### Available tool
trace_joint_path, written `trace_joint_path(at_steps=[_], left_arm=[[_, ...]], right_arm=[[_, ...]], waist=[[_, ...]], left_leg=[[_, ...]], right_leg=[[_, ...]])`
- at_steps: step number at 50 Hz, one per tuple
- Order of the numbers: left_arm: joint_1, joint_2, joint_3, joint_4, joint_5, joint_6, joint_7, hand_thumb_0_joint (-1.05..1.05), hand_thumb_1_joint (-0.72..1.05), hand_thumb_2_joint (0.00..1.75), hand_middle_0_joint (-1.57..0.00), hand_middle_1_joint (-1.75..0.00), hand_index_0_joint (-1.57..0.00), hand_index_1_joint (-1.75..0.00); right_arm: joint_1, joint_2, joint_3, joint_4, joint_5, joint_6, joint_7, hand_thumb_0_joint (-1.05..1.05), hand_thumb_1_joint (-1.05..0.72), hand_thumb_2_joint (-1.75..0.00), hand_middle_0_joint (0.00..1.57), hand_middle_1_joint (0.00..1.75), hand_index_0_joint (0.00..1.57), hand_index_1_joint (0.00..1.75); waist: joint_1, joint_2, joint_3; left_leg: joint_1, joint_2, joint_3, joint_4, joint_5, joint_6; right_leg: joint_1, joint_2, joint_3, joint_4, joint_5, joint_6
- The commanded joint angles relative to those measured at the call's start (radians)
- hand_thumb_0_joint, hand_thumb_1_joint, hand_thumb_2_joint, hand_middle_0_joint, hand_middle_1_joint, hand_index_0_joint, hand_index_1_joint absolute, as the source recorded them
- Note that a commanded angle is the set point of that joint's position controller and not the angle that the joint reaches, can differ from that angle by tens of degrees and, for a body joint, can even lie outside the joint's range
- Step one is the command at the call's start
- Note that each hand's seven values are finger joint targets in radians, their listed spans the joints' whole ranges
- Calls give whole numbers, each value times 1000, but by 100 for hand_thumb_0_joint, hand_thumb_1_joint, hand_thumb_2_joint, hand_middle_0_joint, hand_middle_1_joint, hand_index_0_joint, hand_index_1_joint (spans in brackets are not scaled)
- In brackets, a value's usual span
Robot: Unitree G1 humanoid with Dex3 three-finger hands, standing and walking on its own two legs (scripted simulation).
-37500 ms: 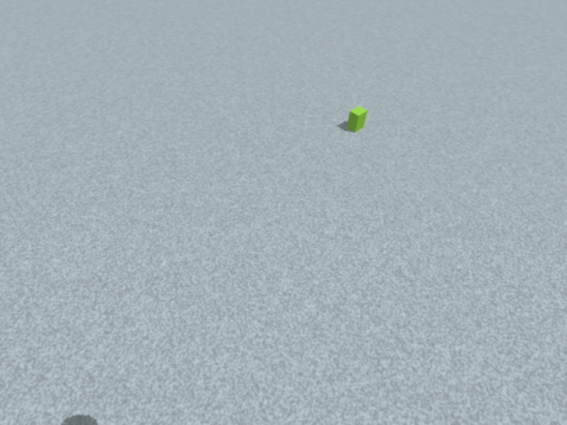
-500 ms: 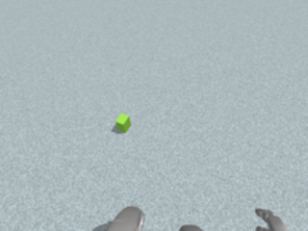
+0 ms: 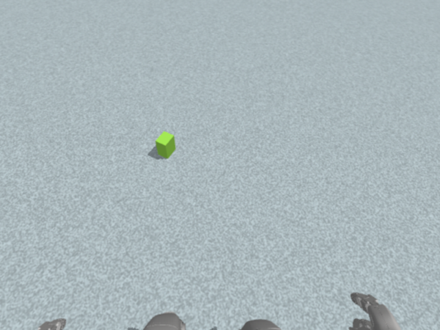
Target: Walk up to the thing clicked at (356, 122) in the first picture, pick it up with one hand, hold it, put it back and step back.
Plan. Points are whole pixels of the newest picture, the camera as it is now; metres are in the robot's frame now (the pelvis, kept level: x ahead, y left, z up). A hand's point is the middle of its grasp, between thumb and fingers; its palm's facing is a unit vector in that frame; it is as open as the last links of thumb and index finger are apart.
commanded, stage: step back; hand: left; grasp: from above
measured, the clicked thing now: (165, 145) +1.06 +0.27 -0.70
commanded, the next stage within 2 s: stand in 1.04 s
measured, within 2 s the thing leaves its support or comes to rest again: neither
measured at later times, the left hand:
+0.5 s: hand out of the picture +0.00 +0.29 -0.14, palm faces +0.04 -0.92 -0.40, open 7.4 cm
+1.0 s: hand out of the picture +0.09 +0.26 -0.14, palm faces +0.10 -0.92 -0.37, open 7.4 cm
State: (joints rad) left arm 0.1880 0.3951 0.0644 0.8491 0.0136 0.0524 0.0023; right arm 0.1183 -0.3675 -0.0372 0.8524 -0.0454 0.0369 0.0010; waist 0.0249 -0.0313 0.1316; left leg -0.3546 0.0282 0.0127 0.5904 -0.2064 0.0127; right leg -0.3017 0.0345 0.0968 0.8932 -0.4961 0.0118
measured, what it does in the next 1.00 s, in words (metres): steps on the spot: right foot, then left foot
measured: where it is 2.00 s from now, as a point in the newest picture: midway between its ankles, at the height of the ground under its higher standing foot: outside the picture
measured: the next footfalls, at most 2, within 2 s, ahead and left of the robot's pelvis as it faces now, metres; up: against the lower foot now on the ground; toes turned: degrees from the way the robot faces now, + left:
right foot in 0.04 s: -0.01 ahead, -0.13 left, +0.00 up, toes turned +1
left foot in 0.36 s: +0.00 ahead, +0.13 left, +0.00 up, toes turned +1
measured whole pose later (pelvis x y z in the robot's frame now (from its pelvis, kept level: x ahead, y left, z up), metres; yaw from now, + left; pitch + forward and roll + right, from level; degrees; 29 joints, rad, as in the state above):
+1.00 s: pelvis +0.00 +0.00 +0.00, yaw +5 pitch -2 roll +2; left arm 0.10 0.35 0.04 1.00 0.01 -0.01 0.00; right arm 0.18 -0.36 -0.04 1.05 -0.03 0.00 0.00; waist 0.02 -0.01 0.08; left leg -0.22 -0.02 0.00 0.56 -0.29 -0.02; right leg -0.29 -0.08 -0.04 0.64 -0.32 0.01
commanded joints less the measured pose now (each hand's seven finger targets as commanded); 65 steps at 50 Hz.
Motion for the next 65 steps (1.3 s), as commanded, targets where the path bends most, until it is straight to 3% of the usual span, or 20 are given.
trace_joint_path(at_steps=[1,2,4,5,8,10,12,17,19,20,22,32,33,35,37,44,47,50,54,65], left_arm=[[99,152,50,29,11,-73,13,0,90,90,-20,-30,-20,-30],[133,181,63,64,24,-81,19,0,90,90,-20,-30,-20,-30],[35,318,95,17,45,-87,20,0,90,90,-20,-30,-20,-30],[-50,387,102,-8,49,-81,22,0,90,90,-20,-30,-20,-30],[-113,225,64,-11,30,-102,21,0,90,90,-20,-30,-20,-30],[-1,219,67,34,26,-107,19,0,90,90,-20,-30,-20,-30],[34,255,78,32,34,-108,11,0,90,90,-20,-30,-20,-30],[-10,249,66,15,25,-79,-3,0,90,90,-20,-30,-20,-30],[20,161,34,15,20,-76,-4,0,90,90,-20,-30,-20,-30],[-30,113,21,2,5,-79,-7,0,90,90,-20,-30,-20,-30],[-67,237,56,8,13,-79,1,0,90,90,-20,-30,-20,-30],[56,144,48,91,8,-107,1,0,90,90,-20,-30,-20,-30],[87,166,56,111,12,-110,10,0,90,90,-20,-30,-20,-30],[42,288,77,83,28,-116,22,0,90,90,-20,-30,-20,-30],[-136,289,74,35,29,-110,14,0,90,90,-20,-30,-20,-30],[-134,235,54,68,13,-107,10,0,90,90,-20,-30,-20,-30],[-136,190,34,75,-1,-93,10,0,90,90,-20,-30,-20,-30],[-134,162,23,102,-21,-83,11,0,90,90,-20,-30,-20,-30],[-116,158,4,155,-15,-95,5,0,90,90,-20,-30,-20,-30],[-142,156,-19,208,-9,-85,6,0,90,90,-20,-30,-20,-30]], right_arm=[[13,-279,-83,-45,3,2,-9,0,-90,-90,20,30,20,30],[17,-237,-71,-41,5,7,-7,0,-90,-90,20,30,20,30],[-3,-158,-47,-75,12,-3,-8,0,-90,-90,20,30,20,30],[-48,-236,-78,-54,10,-5,-17,0,-90,-90,20,30,20,30],[12,-220,-70,8,30,-20,4,0,-90,-90,20,30,20,30],[6,-181,-50,8,20,-33,4,0,-90,-90,20,30,20,30],[-15,-192,-48,-1,16,-42,11,0,-90,-90,20,30,20,30],[82,-190,-69,53,10,-71,14,0,-90,-90,20,30,20,30],[144,-226,-90,76,2,-84,5,0,-90,-90,20,30,20,30],[175,-312,-109,82,1,-87,2,0,-90,-90,20,30,20,30],[163,-363,-121,68,8,-82,7,0,-90,-90,20,30,20,30],[23,-209,-61,31,26,-62,5,0,-90,-90,20,30,20,30],[14,-165,-43,22,36,-57,2,0,-90,-90,20,30,20,30],[63,-103,-20,18,41,-48,-12,0,-90,-90,20,30,20,30],[147,-210,-57,85,33,-39,-17,0,-90,-90,20,30,20,30],[137,-165,-37,136,24,-55,-10,0,-90,-90,20,30,20,30],[138,-176,-52,161,10,-67,-17,0,-90,-90,20,30,20,30],[-26,-260,-53,130,22,-69,-16,0,-90,-90,20,30,20,30],[5,-202,-28,157,34,-85,-13,0,-90,-90,20,30,20,30],[-79,-190,-14,187,44,-78,-17,0,-90,-90,20,30,20,30]], waist=[[-5,218,-205],[3,129,-194],[12,-137,-93],[33,-190,-1],[-34,-37,33],[9,-104,-42],[42,-147,-48],[-8,-135,-81],[-34,27,-159],[-57,228,-161],[-65,151,-51],[25,176,-115],[48,116,-145],[33,-138,-143],[-28,-88,-75],[-18,-129,-133],[-33,-65,-183],[13,90,-173],[-14,39,-227],[-17,58,-194]], left_leg=[[147,158,-160,-71,-164,164],[47,111,-124,36,-181,122],[-241,-49,-98,212,-338,-9],[-81,-4,-194,341,-335,-24],[-104,-62,-170,322,-168,-24],[-133,-59,-152,265,-178,-23],[-125,-43,-99,148,-232,-35],[133,-74,8,-165,-142,-15],[367,31,-183,-257,-158,31],[386,228,-531,-341,-346,131],[181,321,-618,-393,-553,270],[4,107,-154,-98,22,102],[-66,73,-134,-17,-15,64],[-170,-86,-114,218,-344,-4],[-5,5,-128,302,-372,-12],[69,-13,-22,16,-205,-21],[219,0,-50,-180,112,-3],[77,172,-230,-175,140,104],[198,103,-127,-180,295,20],[281,111,-98,-253,392,6]], right_leg=[[146,-7,-119,-574,129,-32],[236,-9,-53,-609,158,-42],[83,-335,451,-676,-293,-173],[-232,-458,581,-735,-460,-272],[-53,-240,191,-620,-51,-159],[92,-219,151,-585,121,-142],[143,-242,165,-585,12,-161],[53,-250,84,-476,88,-155],[-95,-161,-22,-239,183,-96],[-266,-21,-145,-50,7,-46],[-244,-83,-36,75,-88,-56],[193,-15,-174,-463,279,-31],[293,-43,-123,-472,337,-36],[217,-384,361,-664,64,-152],[-30,-443,371,-650,-74,-263],[71,-289,53,-489,392,-166],[58,-229,-32,-336,577,-88],[122,-93,-114,-348,216,-26],[210,-169,-52,-405,553,-45],[241,-162,-71,-518,593,-24]])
